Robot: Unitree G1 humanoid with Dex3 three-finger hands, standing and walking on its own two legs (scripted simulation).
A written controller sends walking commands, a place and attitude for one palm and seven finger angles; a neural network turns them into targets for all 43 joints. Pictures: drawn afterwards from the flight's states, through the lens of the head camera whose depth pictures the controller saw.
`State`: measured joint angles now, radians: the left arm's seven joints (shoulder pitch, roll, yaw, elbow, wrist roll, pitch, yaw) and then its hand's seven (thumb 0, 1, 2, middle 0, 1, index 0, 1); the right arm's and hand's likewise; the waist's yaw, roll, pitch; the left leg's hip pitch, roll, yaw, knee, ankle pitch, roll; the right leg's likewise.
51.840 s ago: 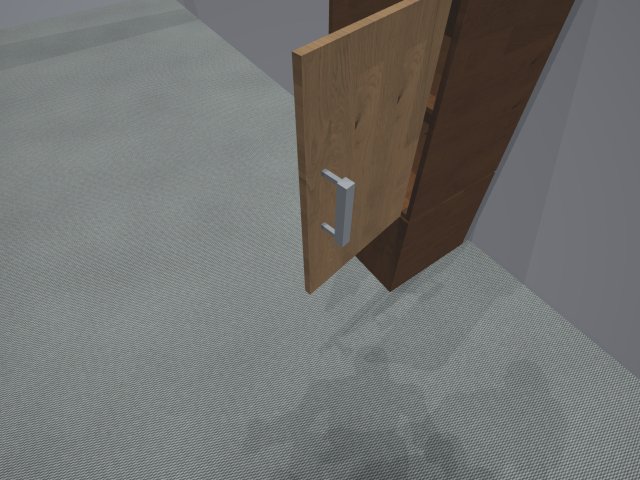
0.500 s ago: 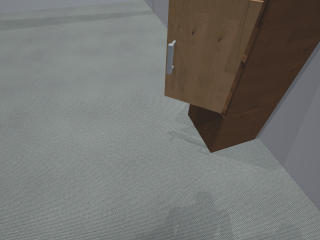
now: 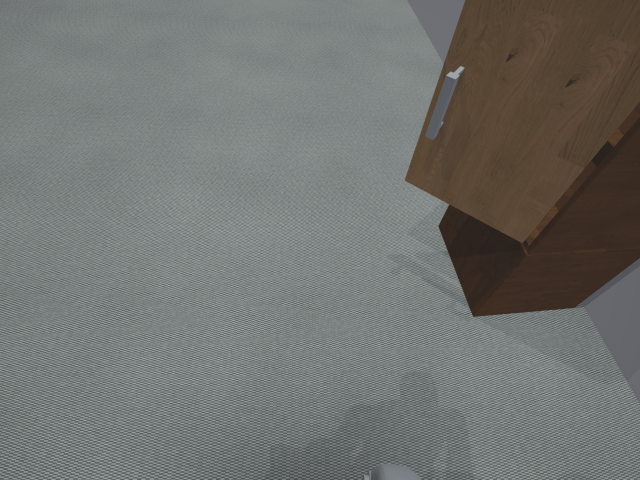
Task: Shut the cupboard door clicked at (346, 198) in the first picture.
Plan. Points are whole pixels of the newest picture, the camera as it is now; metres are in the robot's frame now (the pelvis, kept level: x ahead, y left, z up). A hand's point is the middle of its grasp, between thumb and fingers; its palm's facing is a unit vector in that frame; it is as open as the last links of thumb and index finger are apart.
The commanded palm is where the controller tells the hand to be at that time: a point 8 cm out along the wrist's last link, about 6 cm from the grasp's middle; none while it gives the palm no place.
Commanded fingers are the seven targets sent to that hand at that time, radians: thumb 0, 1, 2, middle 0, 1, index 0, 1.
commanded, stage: walk to a spot facing it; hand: left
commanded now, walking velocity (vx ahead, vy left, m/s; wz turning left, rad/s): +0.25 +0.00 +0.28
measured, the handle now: (445, 103) +0.89 -0.27 -0.04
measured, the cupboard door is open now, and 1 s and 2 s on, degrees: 47 47 47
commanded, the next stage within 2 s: turn to face it in 0.08 s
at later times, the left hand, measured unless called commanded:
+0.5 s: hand (231, 433) +0.20 +0.13 -0.16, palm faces +0.06 -0.97 -0.22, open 7.2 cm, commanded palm none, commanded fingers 0.00 0.90 0.90 -0.20 -0.30 -0.20 -0.30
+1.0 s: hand (204, 350) +0.32 +0.19 -0.16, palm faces -0.20 -0.96 -0.21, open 7.3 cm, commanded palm none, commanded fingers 0.00 0.90 0.90 -0.20 -0.30 -0.20 -0.30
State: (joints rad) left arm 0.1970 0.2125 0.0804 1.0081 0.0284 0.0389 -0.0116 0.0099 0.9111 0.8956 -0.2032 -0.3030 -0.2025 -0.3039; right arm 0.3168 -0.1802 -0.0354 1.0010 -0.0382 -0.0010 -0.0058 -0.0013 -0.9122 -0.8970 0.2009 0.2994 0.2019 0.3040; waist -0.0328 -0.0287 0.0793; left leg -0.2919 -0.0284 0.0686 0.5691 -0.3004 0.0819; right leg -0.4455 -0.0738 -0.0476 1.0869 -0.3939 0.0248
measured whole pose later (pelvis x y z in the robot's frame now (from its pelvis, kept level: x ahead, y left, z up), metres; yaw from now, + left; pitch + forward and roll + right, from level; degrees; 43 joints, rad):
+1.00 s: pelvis +0.19 +0.00 +0.01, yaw -17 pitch +1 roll -3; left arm 0.18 0.27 0.12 0.92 0.02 0.06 -0.03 0.01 0.91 0.90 -0.20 -0.30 -0.20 -0.30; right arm 0.15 -0.18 -0.02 0.87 -0.04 0.02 -0.04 0.00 -0.91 -0.90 0.20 0.30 0.20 0.30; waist 0.04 -0.02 0.10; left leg -0.23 0.08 0.08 0.49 -0.27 0.01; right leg -0.50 0.04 0.00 1.07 -0.45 0.05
